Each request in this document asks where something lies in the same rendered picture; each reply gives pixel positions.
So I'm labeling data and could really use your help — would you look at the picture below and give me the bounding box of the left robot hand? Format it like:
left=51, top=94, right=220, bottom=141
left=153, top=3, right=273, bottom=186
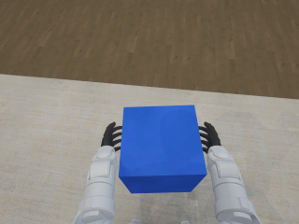
left=101, top=121, right=122, bottom=151

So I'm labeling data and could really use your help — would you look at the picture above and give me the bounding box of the carton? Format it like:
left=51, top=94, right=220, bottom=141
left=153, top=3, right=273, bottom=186
left=119, top=105, right=207, bottom=194

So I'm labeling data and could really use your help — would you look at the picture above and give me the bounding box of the robot right forearm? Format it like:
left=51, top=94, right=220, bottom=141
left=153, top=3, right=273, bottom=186
left=206, top=146, right=262, bottom=224

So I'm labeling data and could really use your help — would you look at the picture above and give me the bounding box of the robot left forearm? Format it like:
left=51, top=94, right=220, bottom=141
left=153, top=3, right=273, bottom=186
left=72, top=146, right=118, bottom=224

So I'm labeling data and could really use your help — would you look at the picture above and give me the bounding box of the right robot hand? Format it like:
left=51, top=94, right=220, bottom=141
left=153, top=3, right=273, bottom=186
left=198, top=121, right=221, bottom=154

